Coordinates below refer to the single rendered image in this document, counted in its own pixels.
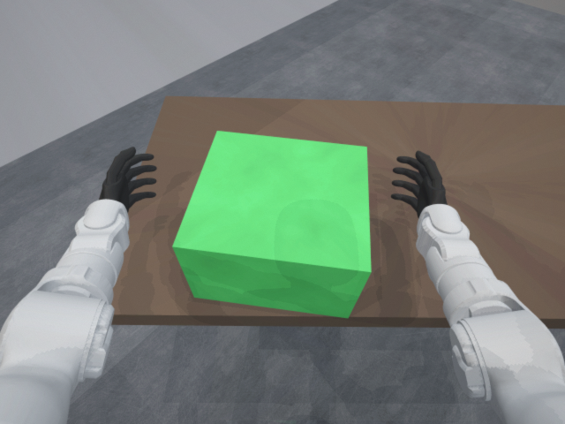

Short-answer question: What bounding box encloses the robot left hand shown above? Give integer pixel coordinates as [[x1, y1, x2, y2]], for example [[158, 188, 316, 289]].
[[99, 147, 157, 213]]

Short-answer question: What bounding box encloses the robot left upper arm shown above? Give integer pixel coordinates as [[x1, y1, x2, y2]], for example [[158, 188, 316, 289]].
[[0, 291, 115, 424]]

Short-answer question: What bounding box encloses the robot right upper arm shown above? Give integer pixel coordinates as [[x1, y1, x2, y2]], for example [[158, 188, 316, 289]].
[[449, 310, 565, 424]]

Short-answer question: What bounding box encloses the left robot forearm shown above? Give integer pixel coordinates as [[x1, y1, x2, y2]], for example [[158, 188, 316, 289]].
[[0, 200, 130, 366]]

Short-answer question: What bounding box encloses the carton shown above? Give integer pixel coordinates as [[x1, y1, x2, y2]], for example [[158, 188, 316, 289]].
[[172, 131, 372, 318]]

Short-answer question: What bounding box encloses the robot right hand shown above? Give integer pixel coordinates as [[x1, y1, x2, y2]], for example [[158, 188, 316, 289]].
[[391, 151, 448, 218]]

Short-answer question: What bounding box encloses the right robot forearm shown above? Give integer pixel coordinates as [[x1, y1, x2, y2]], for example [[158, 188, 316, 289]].
[[416, 204, 565, 382]]

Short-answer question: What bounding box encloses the table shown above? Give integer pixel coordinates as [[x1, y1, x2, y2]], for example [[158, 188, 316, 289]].
[[111, 96, 565, 329]]

